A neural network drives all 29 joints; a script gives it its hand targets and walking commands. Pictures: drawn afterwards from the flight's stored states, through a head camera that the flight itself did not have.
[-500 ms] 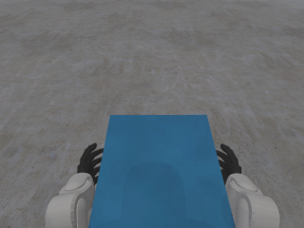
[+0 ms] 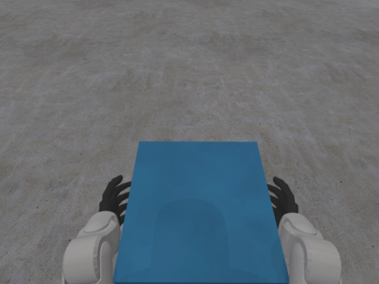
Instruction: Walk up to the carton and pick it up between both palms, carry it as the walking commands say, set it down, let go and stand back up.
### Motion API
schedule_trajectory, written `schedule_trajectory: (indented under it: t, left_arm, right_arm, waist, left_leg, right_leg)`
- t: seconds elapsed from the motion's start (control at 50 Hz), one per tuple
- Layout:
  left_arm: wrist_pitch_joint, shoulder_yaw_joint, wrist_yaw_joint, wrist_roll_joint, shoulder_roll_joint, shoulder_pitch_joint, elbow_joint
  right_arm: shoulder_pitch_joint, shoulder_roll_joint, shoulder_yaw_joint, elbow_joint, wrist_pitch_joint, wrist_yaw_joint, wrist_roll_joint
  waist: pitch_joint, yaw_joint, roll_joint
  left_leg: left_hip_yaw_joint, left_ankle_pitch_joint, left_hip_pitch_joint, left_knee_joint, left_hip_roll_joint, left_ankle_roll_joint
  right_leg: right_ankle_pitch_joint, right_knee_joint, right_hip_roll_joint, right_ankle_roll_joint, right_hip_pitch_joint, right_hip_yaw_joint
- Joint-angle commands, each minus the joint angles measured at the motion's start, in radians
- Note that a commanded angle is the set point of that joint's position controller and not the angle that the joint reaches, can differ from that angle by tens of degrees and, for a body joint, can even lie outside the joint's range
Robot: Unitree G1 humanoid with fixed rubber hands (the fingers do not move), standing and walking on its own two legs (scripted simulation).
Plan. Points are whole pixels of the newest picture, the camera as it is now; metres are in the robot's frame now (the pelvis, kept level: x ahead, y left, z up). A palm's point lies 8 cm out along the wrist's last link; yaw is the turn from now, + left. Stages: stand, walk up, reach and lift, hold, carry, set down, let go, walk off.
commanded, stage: carry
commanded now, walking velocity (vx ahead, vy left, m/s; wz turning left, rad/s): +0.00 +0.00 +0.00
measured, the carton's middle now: (197, 225) +0.26 +0.00 +0.01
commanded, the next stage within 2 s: none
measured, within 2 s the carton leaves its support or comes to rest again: neither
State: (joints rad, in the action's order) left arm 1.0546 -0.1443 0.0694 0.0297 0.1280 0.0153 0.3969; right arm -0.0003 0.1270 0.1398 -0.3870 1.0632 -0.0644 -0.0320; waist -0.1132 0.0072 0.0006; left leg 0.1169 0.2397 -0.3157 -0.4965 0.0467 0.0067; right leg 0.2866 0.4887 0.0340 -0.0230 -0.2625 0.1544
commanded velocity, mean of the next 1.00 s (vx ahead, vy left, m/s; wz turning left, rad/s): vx -0.04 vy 0.00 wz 0.10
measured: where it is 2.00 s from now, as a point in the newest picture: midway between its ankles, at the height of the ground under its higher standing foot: outside the picture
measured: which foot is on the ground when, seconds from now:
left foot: down 0.00-1.00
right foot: down 0.00-1.00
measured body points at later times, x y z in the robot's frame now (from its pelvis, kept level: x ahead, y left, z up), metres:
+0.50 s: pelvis +0.00 -0.01 +0.00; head -0.01 +0.00 +0.45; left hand +0.26 +0.16 +0.06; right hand +0.26 -0.17 +0.06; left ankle +0.01 +0.11 -0.74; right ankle -0.02 -0.10 -0.74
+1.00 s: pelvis -0.01 -0.01 -0.01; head +0.00 -0.01 +0.44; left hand +0.24 +0.16 +0.08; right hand +0.25 -0.17 +0.08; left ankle +0.01 +0.11 -0.74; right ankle -0.02 -0.10 -0.74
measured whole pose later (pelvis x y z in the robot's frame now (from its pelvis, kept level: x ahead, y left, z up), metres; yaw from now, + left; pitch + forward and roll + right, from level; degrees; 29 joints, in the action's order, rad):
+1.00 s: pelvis -0.01 -0.01 -0.01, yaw +2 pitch +3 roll +0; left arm 1.04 -0.13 0.06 -0.01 0.13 0.04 0.53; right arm 0.05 0.13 0.12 -0.55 1.05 -0.07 -0.02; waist -0.06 -0.01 -0.01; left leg 0.09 0.25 -0.37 -0.58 0.06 -0.01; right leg 0.32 0.57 0.04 -0.04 -0.30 0.19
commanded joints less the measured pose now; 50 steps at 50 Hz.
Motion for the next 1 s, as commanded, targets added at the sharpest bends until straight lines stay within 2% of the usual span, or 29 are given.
schedule_trajectory:
  t: [0.0, 0.3, 0.6, 0.84, 0.88, 0.94, 0.98]
  left_arm:
    - [-0.004, 0.678, -0.110, -0.195, 0.684, -0.374, 0.078]
    - [-0.046, 0.645, -0.119, -0.171, 0.670, -0.397, 0.017]
    - [-0.130, 0.592, -0.135, -0.135, 0.637, -0.424, -0.080]
    - [-0.161, 0.583, -0.136, -0.128, 0.621, -0.411, -0.092]
    - [-0.104, 0.753, -0.119, -0.249, 0.773, -0.423, 0.221]
    - [0.021, 0.709, -0.074, -0.224, 0.673, -0.237, 0.204]
    - [0.065, 0.706, -0.064, -0.219, 0.648, -0.221, 0.234]
  right_arm:
    - [-0.382, 0.678, -0.662, -0.081, -0.020, 0.101, 0.179]
    - [-0.397, 0.673, -0.636, -0.026, -0.060, 0.109, 0.157]
    - [-0.416, 0.666, -0.596, 0.062, -0.144, 0.125, 0.122]
    - [-0.400, 0.652, -0.597, 0.065, -0.175, 0.125, 0.114]
    - [-0.421, 0.790, -0.770, -0.258, -0.119, 0.108, 0.235]
    - [-0.252, 0.674, -0.746, -0.255, 0.010, 0.076, 0.215]
    - [-0.238, 0.652, -0.744, -0.267, 0.057, 0.070, 0.219]
  waist:
    - [-0.160, -0.001, -0.001]
    - [-0.156, -0.003, 0.000]
    - [-0.159, -0.005, -0.002]
    - [-0.162, -0.008, 0.001]
    - [-0.162, -0.005, -0.008]
    - [-0.223, -0.005, 0.004]
    - [-0.202, -0.006, 0.013]
  left_leg:
    - [-0.090, -0.251, 0.095, 0.043, 0.099, 0.006]
    - [-0.087, -0.235, 0.095, 0.041, 0.095, 0.008]
    - [-0.086, -0.228, 0.100, 0.038, 0.092, 0.008]
    - [-0.084, -0.232, 0.103, 0.033, 0.093, 0.008]
    - [-0.089, -0.348, 0.070, -0.004, 0.095, 0.008]
    - [-0.080, -0.492, 0.014, -0.108, 0.104, 0.006]
    - [-0.080, -0.464, -0.026, -0.139, 0.092, 0.005]
  right_leg:
    - [-0.216, -0.078, 0.120, -0.013, 0.045, -0.109]
    - [-0.218, -0.076, 0.116, -0.016, 0.049, -0.111]
    - [-0.224, -0.072, 0.111, -0.019, 0.055, -0.112]
    - [-0.240, -0.071, 0.112, -0.020, 0.064, -0.112]
    - [-0.342, -0.029, 0.118, -0.013, 0.089, -0.094]
    - [-0.597, 0.084, 0.159, -0.011, 0.155, -0.073]
    - [-0.639, 0.113, 0.180, -0.010, 0.149, -0.066]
